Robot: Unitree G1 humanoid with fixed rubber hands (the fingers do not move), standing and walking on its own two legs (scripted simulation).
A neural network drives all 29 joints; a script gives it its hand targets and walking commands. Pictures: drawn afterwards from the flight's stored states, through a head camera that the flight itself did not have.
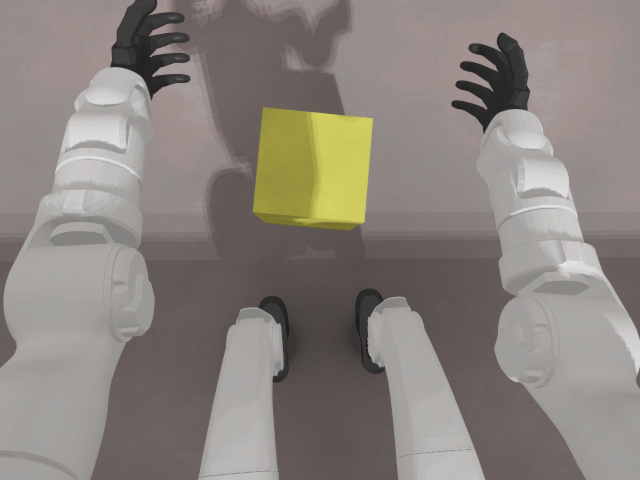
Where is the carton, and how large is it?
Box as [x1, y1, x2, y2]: [253, 107, 372, 230]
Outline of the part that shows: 263,107 253,212 265,222 348,230 363,222 372,118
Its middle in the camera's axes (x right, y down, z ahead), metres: -0.02 -0.13 +0.86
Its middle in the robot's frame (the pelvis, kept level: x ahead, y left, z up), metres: +0.51 -0.01 -0.52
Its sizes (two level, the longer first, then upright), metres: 0.210 0.200 0.250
